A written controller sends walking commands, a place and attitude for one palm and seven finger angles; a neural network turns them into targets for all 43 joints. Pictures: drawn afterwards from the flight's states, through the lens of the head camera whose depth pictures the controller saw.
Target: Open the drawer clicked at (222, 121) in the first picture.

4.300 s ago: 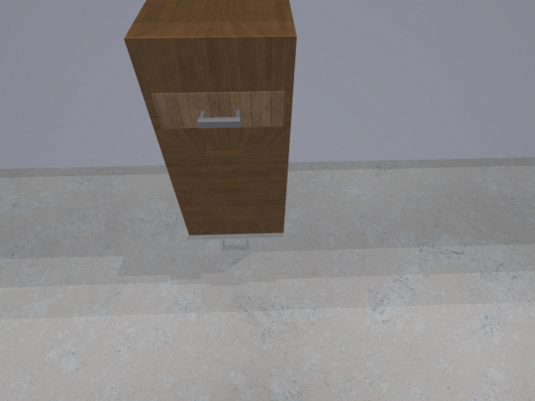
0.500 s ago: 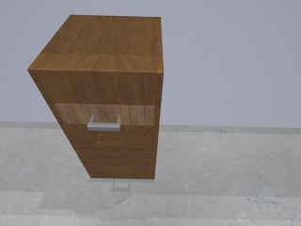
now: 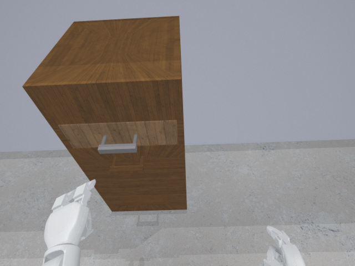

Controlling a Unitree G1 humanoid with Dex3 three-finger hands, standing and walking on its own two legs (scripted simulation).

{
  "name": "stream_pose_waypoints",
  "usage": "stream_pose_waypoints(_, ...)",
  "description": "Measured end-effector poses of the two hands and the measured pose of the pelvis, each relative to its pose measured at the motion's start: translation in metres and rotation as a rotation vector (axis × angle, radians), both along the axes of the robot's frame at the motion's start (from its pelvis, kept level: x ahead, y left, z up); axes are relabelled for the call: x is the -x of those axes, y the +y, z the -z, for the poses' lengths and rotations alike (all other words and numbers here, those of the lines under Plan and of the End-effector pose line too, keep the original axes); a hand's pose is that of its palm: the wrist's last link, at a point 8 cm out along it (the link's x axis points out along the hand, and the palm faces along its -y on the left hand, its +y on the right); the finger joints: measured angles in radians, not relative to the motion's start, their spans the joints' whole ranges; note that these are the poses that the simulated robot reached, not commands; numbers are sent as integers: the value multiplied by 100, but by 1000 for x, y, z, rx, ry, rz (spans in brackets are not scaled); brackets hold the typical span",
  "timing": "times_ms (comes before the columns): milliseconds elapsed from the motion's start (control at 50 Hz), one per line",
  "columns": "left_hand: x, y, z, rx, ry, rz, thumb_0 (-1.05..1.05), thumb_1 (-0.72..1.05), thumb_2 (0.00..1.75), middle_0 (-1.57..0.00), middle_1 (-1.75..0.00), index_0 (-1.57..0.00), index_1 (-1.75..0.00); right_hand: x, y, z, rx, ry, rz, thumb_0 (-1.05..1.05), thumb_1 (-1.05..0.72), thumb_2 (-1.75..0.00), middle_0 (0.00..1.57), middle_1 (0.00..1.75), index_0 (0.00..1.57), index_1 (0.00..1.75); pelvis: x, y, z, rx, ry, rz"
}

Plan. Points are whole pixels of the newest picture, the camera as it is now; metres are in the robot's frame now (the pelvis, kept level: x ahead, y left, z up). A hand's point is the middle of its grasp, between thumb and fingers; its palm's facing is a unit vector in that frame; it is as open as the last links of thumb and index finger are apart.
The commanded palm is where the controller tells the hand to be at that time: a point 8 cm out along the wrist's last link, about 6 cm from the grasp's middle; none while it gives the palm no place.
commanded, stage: raise the hand with hooked fingers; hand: left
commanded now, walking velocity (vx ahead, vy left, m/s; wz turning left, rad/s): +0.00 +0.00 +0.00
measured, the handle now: (119, 143) +0.51 +0.24 -0.08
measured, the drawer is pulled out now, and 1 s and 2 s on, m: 0.00 0.00 0.00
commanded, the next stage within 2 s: move the hooked fingers above the handle in 1.64 s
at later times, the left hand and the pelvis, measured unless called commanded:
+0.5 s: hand (86, 223) +0.22 +0.22 +0.00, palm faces -0.01 -0.10 -0.99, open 10.6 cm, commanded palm +0.19 +0.23 +0.05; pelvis +0.00 -0.03 -0.01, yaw +2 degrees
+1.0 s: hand (72, 184) +0.28 +0.25 +0.06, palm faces +0.07 -0.10 -0.99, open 13.3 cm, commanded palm +0.25 +0.25 +0.12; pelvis +0.01 +0.01 +0.01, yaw +2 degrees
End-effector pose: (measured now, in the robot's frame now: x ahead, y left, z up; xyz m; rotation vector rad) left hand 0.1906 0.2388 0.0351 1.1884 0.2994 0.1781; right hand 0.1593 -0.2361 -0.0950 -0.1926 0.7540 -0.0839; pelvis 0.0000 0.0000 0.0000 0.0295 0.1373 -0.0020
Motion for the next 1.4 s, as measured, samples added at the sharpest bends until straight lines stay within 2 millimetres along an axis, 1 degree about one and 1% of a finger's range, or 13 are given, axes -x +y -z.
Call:
stream_pose_waypoints(60,7,-20,8,-124,-7,108,0,73,82,-21,-42,-21,-41,-31,-7,-10,-3,-49,-41,1,-91,-90,20,30,20,30,4,-8,7,-10,33,20)
stream_pose_waypoints(140,41,-33,30,-201,39,168,0,64,78,-22,-47,-22,-47,-63,-11,-18,35,-72,-124,1,-91,-90,20,30,20,30,7,-19,16,-17,63,9)
stream_pose_waypoints(220,63,-25,33,-264,7,119,0,53,74,-24,-53,-24,-53,-85,-9,-10,66,-70,-184,1,-91,-90,20,30,20,30,9,-29,27,-11,81,-26)
stream_pose_waypoints(280,58,-13,24,-307,-63,66,0,45,71,-25,-58,-26,-58,-91,-3,1,59,-64,-203,1,-91,-90,20,30,20,30,10,-33,34,-2,78,-52)
stream_pose_waypoints(360,32,-6,6,-325,-106,15,0,36,67,-26,-64,-26,-64,-83,8,12,12,-30,-194,1,-91,-90,20,30,20,30,11,-36,34,5,58,-66)
stream_pose_waypoints(480,-3,-16,-17,-274,-44,57,0,22,61,-27,-73,-27,-73,-48,14,14,-45,67,-140,1,-91,-90,20,30,20,30,4,-35,14,-2,24,-44)
stream_pose_waypoints(580,-11,-16,-27,-260,-21,133,0,11,56,-28,-80,-28,-80,-22,2,14,-27,134,-87,1,-91,-90,20,30,21,30,-1,-30,4,-1,10,-28)
stream_pose_waypoints(660,-14,-9,-32,-269,-53,146,0,2,52,-28,-86,-29,-86,-12,-11,15,13,173,-54,1,-91,-90,20,30,21,30,-3,-23,2,6,7,-32)
stream_pose_waypoints(820,-37,9,-46,-278,-111,111,-1,-16,44,-30,-98,-30,-98,-21,-10,7,44,162,-21,1,-91,-90,20,30,20,30,-5,-7,-1,15,-9,-39)
stream_pose_waypoints(980,-62,13,-73,-274,-127,136,-1,-35,36,-31,-110,-31,-110,-45,24,-12,-8,80,-49,1,-91,-90,20,30,20,30,-8,6,-9,21,-45,-32)
stream_pose_waypoints(1100,-73,23,-90,-283,-115,136,-1,-44,32,-32,-116,-32,-116,-54,47,-19,-38,71,-93,1,-91,-90,20,30,20,30,-8,12,-13,24,-67,-39)
stream_pose_waypoints(1240,-84,34,-107,-289,-102,156,-1,-48,31,-32,-119,-32,-119,-47,56,-17,-39,109,-112,1,-91,-90,20,30,20,30,-7,16,-17,29,-82,-51)
stream_pose_waypoints(1400,-91,35,-110,-271,-74,189,-1,-49,30,-32,-120,-32,-120,-26,43,-11,-32,167,-77,1,-91,-90,20,30,20,30,-5,17,-20,29,-78,-46)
